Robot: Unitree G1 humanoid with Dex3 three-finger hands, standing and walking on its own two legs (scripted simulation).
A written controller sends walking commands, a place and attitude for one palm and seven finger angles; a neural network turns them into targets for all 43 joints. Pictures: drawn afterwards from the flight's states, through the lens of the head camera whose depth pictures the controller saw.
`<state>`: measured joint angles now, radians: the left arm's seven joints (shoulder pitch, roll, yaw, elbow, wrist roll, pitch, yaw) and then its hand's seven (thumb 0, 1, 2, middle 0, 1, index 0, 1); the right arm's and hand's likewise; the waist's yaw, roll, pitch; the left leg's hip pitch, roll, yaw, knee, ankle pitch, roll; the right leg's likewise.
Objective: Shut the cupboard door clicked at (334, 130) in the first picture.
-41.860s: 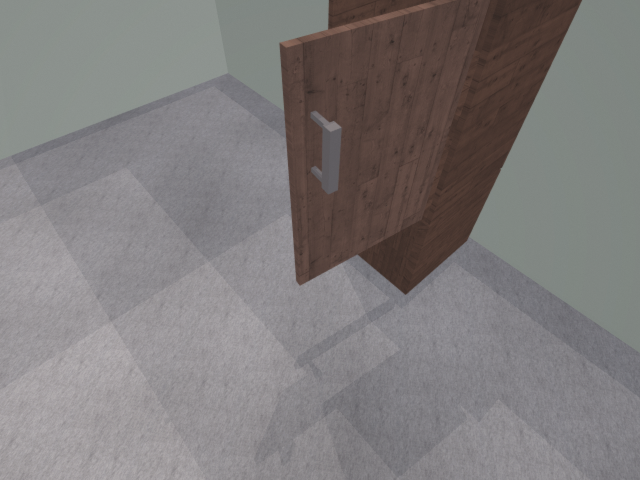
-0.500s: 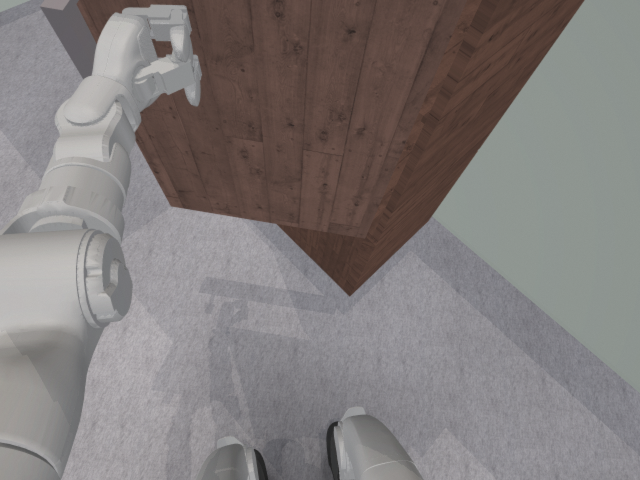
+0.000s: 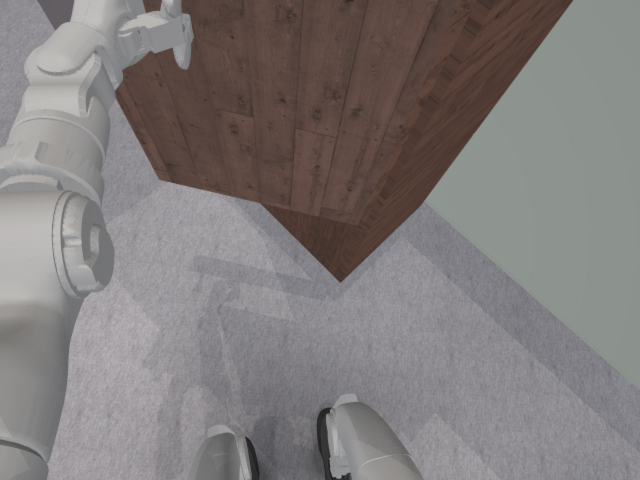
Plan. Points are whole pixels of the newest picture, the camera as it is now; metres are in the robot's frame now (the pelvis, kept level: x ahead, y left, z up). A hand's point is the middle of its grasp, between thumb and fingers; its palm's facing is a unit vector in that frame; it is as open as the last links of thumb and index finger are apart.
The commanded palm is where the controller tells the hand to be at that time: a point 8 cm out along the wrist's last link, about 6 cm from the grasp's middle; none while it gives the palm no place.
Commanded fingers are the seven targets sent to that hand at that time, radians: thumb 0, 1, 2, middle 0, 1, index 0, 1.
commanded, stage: pull the fist back off the door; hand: left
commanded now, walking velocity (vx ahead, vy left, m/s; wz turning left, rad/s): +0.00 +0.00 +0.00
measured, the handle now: (73, 0) +0.63 +0.15 +0.13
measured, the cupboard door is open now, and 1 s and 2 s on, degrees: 34 29 29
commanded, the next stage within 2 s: draw the hand back to the body in 0.96 s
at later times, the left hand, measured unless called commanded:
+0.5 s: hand (217, 25) +0.59 +0.01 +0.13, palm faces +0.01 -1.00 -0.02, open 3.1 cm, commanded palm +0.55 +0.06 +0.14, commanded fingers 0.00 0.90 0.90 -1.30 -1.50 -1.30 -1.50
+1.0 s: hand (212, 84) +0.51 +0.02 +0.13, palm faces -0.02 -1.00 -0.03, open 3.1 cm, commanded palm +0.49 +0.07 +0.14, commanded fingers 0.00 0.90 0.90 -1.30 -1.50 -1.30 -1.50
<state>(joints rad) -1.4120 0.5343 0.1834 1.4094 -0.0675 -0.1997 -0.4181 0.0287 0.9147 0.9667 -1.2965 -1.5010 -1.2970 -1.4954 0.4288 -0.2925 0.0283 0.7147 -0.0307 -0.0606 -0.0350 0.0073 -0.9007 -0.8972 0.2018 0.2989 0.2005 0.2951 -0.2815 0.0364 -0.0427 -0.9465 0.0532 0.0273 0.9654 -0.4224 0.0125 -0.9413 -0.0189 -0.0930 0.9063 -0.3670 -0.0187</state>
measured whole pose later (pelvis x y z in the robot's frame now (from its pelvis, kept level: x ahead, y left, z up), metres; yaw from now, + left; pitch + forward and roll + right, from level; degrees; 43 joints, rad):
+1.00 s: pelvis +0.02 -0.01 +0.03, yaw +0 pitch +15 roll +0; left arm -0.92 0.10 0.14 1.10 -0.03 -0.36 0.17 0.02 0.90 0.90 -1.30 -1.50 -1.30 -1.50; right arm 0.36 -0.26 -0.03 0.67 -0.03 0.00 0.05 0.01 -0.91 -0.90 0.20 0.30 0.20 0.29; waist -0.12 0.04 -0.09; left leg -0.64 0.04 0.06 0.78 -0.39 0.00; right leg -0.67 -0.02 -0.06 0.78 -0.36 -0.02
